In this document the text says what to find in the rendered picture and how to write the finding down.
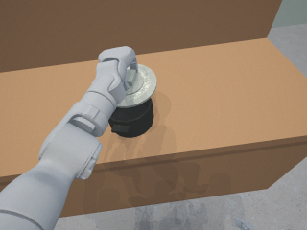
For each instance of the knob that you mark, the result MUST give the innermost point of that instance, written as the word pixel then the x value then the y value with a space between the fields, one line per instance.
pixel 130 76

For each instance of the lid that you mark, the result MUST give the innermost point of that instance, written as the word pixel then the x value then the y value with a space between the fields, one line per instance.
pixel 143 88

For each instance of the left robot hand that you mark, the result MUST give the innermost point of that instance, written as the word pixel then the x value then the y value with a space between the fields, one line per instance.
pixel 126 54

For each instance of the left robot forearm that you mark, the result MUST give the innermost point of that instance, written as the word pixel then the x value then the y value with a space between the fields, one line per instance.
pixel 92 112

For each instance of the pot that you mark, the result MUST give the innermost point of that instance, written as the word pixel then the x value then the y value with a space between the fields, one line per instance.
pixel 133 121

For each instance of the right robot hand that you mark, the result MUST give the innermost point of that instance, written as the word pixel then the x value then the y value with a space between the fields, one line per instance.
pixel 243 225

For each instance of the robot left upper arm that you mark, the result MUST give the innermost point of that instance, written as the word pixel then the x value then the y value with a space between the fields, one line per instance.
pixel 35 199

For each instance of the table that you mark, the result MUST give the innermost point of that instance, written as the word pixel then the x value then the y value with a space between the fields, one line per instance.
pixel 229 109

